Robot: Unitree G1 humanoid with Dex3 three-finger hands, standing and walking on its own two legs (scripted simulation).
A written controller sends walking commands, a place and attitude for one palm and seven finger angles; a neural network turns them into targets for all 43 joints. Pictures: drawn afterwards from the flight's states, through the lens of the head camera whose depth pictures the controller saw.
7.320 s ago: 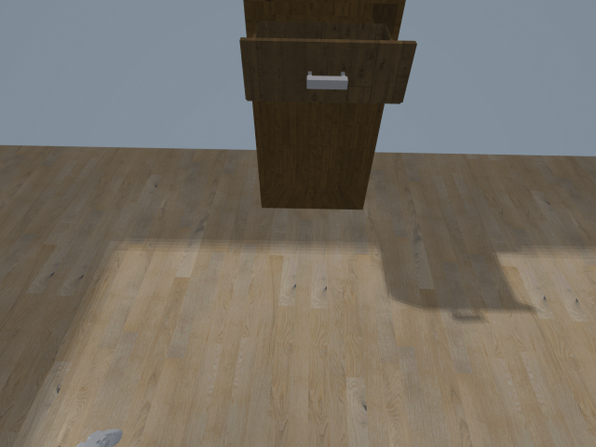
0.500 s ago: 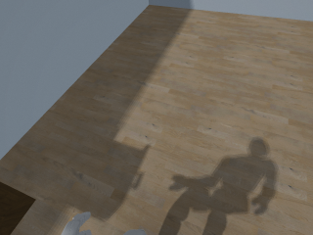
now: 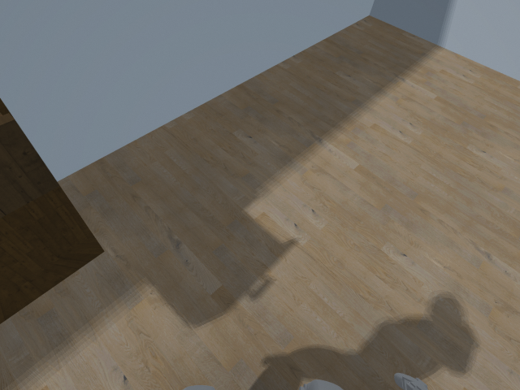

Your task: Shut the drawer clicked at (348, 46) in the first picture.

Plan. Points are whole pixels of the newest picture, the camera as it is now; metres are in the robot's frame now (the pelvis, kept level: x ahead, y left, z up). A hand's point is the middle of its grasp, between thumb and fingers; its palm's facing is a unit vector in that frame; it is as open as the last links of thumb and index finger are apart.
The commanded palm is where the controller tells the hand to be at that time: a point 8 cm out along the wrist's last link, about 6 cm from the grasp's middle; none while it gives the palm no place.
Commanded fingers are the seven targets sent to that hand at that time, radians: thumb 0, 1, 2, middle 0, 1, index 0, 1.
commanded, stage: turn to face it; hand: left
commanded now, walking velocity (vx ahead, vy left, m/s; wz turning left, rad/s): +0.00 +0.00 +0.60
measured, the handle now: out of the picture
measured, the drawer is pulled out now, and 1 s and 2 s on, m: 0.30 0.30 0.30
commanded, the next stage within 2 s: take the last steps up to it in 1.46 s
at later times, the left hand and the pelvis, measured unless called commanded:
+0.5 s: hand out of the picture +0.05 +0.17 -0.12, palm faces +0.30 -0.91 -0.30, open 7.4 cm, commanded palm none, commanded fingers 0.00 0.90 0.90 -0.20 -0.30 -0.20 -0.30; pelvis -0.01 -0.06 +0.01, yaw +18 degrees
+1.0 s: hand out of the picture -0.15 +0.18 -0.18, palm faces +0.63 -0.73 -0.25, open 7.4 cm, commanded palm none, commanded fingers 0.00 0.90 0.90 -0.20 -0.30 -0.20 -0.30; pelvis -0.04 -0.01 +0.00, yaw +36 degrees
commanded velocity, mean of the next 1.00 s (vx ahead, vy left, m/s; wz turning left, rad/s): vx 0.00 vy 0.00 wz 0.59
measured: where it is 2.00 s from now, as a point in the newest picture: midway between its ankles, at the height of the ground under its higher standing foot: outside the picture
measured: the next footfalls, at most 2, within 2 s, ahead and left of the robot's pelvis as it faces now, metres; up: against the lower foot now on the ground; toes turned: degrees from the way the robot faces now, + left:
right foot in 0.40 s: +0.07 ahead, -0.14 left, +0.00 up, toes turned +13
left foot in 0.88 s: -0.06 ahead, +0.08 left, +0.00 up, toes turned +38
